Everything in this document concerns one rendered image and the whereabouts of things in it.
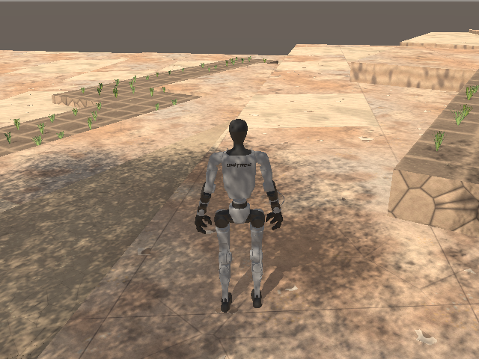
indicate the robot thigh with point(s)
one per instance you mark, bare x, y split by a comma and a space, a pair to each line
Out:
257, 220
222, 224

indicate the left robot upper arm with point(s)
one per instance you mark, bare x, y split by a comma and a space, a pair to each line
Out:
214, 160

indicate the robot right hand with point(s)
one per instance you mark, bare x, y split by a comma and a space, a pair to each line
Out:
277, 217

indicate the robot left forearm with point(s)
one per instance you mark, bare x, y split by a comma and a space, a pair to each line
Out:
203, 203

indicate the right robot upper arm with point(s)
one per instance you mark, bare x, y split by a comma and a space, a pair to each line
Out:
265, 168

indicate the robot right forearm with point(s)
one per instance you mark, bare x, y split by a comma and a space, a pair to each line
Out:
273, 200

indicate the right robot thigh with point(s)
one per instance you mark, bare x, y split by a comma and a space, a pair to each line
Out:
257, 220

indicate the robot left hand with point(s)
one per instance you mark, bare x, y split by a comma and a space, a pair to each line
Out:
199, 223

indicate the left robot thigh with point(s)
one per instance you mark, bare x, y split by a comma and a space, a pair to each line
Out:
222, 224

